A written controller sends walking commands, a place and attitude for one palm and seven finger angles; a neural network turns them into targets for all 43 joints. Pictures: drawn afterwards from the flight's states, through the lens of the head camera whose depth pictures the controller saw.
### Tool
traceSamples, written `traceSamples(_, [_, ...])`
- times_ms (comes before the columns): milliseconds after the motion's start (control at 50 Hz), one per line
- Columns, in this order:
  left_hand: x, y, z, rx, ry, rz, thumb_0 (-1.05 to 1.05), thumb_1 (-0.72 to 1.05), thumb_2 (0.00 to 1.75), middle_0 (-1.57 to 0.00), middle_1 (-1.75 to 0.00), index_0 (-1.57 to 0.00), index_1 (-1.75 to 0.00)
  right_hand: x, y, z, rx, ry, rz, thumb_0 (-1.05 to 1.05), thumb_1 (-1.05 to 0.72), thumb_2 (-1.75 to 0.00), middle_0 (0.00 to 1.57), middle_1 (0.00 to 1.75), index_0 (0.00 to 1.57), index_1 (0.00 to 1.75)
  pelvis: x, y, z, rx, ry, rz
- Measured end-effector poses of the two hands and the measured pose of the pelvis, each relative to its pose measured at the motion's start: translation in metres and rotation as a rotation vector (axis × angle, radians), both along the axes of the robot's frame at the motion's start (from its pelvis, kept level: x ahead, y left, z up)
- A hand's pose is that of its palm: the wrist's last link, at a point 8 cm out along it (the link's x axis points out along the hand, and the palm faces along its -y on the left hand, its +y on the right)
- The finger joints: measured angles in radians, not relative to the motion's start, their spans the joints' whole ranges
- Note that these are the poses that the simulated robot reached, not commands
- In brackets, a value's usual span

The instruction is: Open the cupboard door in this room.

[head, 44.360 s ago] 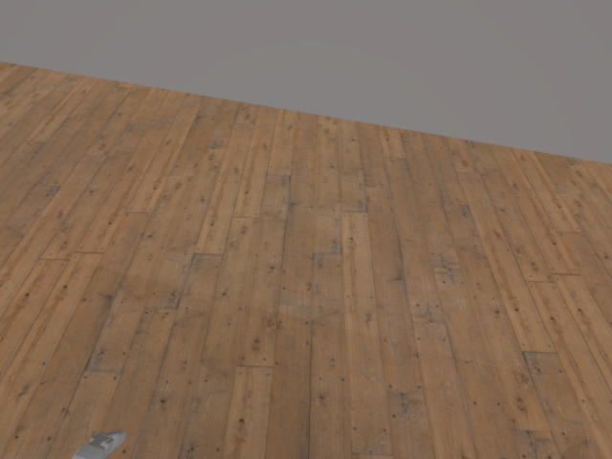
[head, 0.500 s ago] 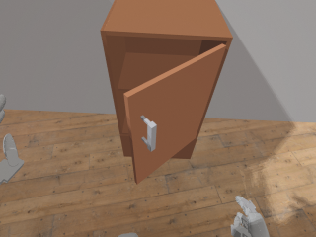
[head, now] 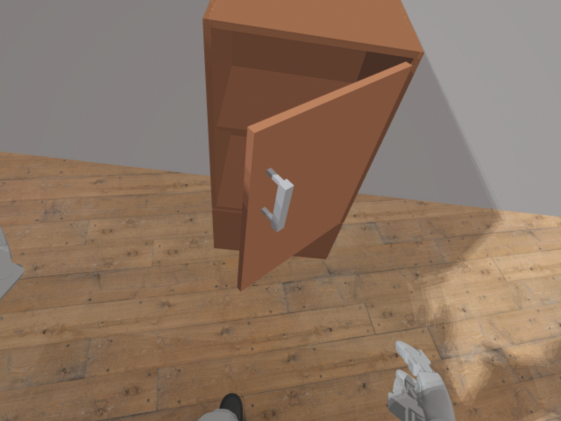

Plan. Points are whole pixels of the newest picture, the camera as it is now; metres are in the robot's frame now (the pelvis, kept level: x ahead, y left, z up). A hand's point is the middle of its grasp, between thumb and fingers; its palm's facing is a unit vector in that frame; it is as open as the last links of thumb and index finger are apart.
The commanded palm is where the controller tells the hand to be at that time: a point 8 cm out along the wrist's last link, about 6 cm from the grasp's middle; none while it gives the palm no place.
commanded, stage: stop stepping back and stand still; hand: left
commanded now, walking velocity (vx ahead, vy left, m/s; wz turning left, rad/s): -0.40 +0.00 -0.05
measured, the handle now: (275, 200) +0.51 +0.06 -0.05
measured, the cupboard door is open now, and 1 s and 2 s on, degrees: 42 42 42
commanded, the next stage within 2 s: let the arm hang, fingers relaxed in 1.02 s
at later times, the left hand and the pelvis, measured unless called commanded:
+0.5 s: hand (37, 392) +0.12 +0.22 +0.17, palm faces +0.38 -0.81 -0.43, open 7.4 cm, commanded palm +0.04 +0.26 +0.18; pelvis -0.11 -0.03 -0.01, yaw -3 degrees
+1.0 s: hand out of the picture +0.07 +0.19 +0.16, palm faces +0.33 -0.81 -0.49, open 7.4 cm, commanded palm +0.02 +0.24 +0.18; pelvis -0.14 -0.05 +0.00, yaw -5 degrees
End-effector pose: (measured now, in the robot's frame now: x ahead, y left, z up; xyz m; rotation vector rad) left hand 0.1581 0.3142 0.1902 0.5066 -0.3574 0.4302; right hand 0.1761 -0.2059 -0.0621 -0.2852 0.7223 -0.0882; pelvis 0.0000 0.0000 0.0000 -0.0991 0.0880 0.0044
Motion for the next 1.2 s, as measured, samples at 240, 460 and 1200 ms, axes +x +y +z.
traceSamples(240, [-0.039,-0.069,0.002,0.117,0.012,-0.287,0.01,0.88,0.89,-0.21,-0.3,-0.21,-0.3,-0.096,-0.04,-0.021,0.025,-0.015,-0.094,0.01,-0.91,-0.9,0.21,0.3,0.21,0.3,-0.076,-0.021,-0.02,0.051,-0.051,-0.098])
traceSamples(460, [-0.067,-0.047,0.0,0.023,0.033,-0.066,0.01,0.88,0.89,-0.21,-0.3,-0.21,-0.3,-0.193,-0.084,-0.035,-0.002,0.041,-0.25,0.01,-0.91,-0.9,0.2,0.3,0.2,0.3,-0.107,-0.03,-0.015,0.1,-0.105,-0.048])
traceSamples(1200, [-0.118,-0.053,-0.093,-0.11,0.453,-0.038,0.0,0.89,0.89,-0.2,-0.3,-0.2,-0.3,-0.203,-0.084,-0.035,0.031,0.079,-0.087,0.01,-0.91,-0.9,0.21,0.3,0.2,0.3,-0.162,-0.03,-0.004,0.109,-0.082,-0.046])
